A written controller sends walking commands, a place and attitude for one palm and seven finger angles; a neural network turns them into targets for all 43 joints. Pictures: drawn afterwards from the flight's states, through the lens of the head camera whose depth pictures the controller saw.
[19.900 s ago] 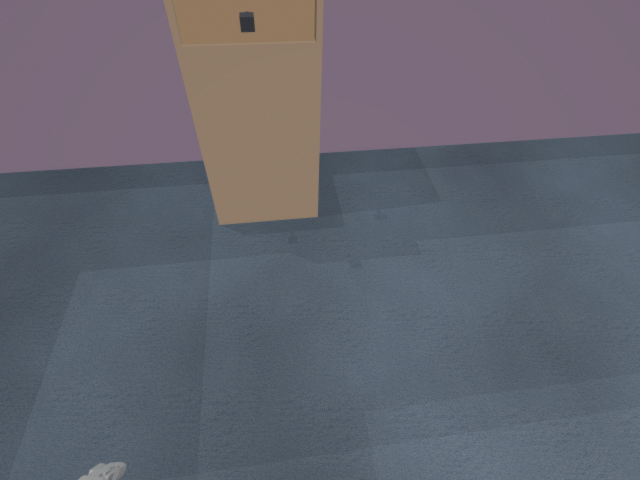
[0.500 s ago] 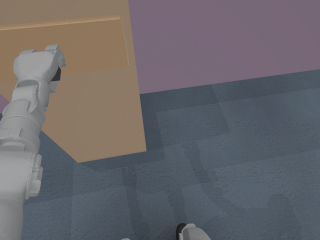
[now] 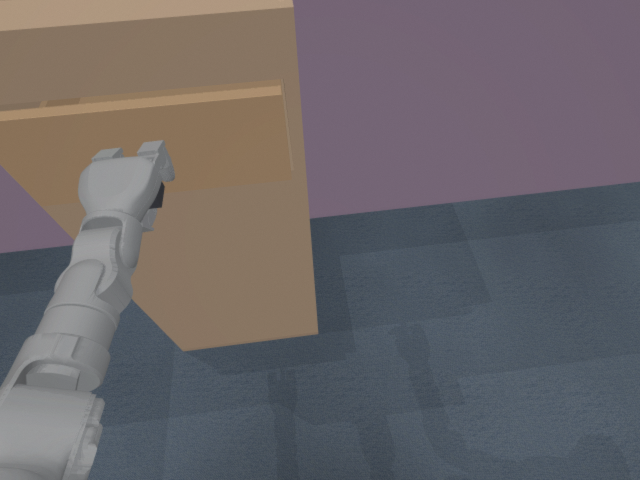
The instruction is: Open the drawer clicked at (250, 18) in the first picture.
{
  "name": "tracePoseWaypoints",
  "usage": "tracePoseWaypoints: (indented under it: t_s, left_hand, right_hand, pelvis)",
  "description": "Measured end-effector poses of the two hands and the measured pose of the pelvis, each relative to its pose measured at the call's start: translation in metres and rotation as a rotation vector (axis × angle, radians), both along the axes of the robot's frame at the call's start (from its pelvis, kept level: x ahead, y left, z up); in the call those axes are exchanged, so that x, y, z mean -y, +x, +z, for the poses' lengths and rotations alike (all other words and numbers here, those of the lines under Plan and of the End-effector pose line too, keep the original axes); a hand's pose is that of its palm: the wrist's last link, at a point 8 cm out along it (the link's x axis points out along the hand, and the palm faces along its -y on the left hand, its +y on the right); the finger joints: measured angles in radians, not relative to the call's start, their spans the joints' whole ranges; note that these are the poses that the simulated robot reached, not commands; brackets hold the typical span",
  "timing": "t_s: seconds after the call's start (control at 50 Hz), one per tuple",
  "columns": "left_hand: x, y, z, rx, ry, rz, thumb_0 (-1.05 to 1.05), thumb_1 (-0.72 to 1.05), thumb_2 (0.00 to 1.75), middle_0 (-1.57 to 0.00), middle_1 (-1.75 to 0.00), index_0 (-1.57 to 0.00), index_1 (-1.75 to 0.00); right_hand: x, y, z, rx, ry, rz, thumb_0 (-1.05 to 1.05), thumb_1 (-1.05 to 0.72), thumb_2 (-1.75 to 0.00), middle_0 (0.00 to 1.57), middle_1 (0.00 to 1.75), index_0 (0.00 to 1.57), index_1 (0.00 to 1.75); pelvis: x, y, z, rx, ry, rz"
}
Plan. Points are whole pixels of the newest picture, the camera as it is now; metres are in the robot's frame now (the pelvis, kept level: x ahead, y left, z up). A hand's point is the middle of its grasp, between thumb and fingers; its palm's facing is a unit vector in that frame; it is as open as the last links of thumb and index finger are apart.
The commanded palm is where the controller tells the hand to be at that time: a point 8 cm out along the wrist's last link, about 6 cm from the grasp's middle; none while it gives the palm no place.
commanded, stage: pull the drawer open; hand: left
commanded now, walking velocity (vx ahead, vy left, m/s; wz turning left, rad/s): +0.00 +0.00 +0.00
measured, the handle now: (145, 177) +0.49 +0.24 +0.09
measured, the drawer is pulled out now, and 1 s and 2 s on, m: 0.03 0.09 0.12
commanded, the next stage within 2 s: none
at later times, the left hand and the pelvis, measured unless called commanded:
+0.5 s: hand (141, 210) +0.45 +0.24 +0.07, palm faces -0.02 +0.00 -1.00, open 7.5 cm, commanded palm +0.40 +0.24 +0.12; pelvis -0.02 -0.02 +0.00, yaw +1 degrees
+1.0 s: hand (135, 252) +0.38 +0.23 +0.07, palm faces +0.03 -0.05 -1.00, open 7.2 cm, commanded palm +0.32 +0.24 +0.12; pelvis +0.00 +0.00 +0.01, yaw -1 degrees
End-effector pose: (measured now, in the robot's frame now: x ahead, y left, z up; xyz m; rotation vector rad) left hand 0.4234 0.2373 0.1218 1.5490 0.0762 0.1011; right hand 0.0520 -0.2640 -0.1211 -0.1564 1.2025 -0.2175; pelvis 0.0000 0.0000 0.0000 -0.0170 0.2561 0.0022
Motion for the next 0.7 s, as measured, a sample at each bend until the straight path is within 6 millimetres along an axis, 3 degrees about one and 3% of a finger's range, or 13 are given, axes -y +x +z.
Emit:
tracePoseWaypoints:
  t_s: [0.14, 0.24, 0.34, 0.56, 0.64, 0.7]
  left_hand:
    - [0.000, 0.003, 0.001, -0.016, 0.009, 0.004, 0.02, 0.46, 0.73, -0.42, -1.35, -0.34, -1.35]
    - [0.000, 0.004, 0.001, -0.039, 0.013, 0.010, 0.02, 0.46, 0.72, -0.42, -1.35, -0.32, -1.35]
    - [0.000, 0.004, 0.001, -0.045, 0.013, 0.011, 0.02, 0.47, 0.70, -0.42, -1.35, -0.31, -1.35]
    - [0.001, -0.002, 0.001, -0.027, 0.014, 0.017, 0.02, 0.48, 0.70, -0.42, -1.35, -0.30, -1.35]
    - [0.002, -0.011, 0.000, -0.010, 0.007, 0.009, 0.03, 0.48, 0.70, -0.42, -1.35, -0.31, -1.35]
    - [0.003, -0.019, 0.000, 0.000, 0.003, 0.005, 0.03, 0.48, 0.71, -0.42, -1.35, -0.33, -1.35]
  right_hand:
    - [0.002, 0.052, 0.000, 0.039, -0.029, 0.110, 0.01, -0.91, -0.89, 0.20, 0.30, 0.20, 0.30]
    - [0.007, 0.061, 0.002, 0.075, -0.040, 0.118, 0.01, -0.91, -0.89, 0.20, 0.30, 0.20, 0.30]
    - [0.015, 0.039, 0.001, 0.060, -0.049, 0.091, 0.01, -0.91, -0.89, 0.20, 0.30, 0.21, 0.30]
    - [0.032, -0.054, 0.000, -0.088, -0.060, -0.056, 0.01, -0.91, -0.89, 0.20, 0.30, 0.20, 0.30]
    - [0.030, -0.066, 0.001, -0.105, -0.054, -0.090, 0.01, -0.91, -0.89, 0.20, 0.30, 0.20, 0.30]
    - [0.027, -0.060, 0.003, -0.084, -0.047, -0.094, 0.01, -0.91, -0.89, 0.20, 0.30, 0.20, 0.30]
  pelvis:
    - [0.006, 0.003, -0.001, 0.011, 0.000, 0.048]
    - [0.013, -0.002, -0.002, 0.010, 0.003, 0.053]
    - [0.019, -0.010, -0.003, 0.009, 0.007, 0.047]
    - [0.019, -0.019, -0.001, 0.009, 0.012, -0.006]
    - [0.016, -0.017, 0.001, 0.022, 0.013, -0.022]
    - [0.013, -0.014, 0.003, 0.033, 0.012, -0.028]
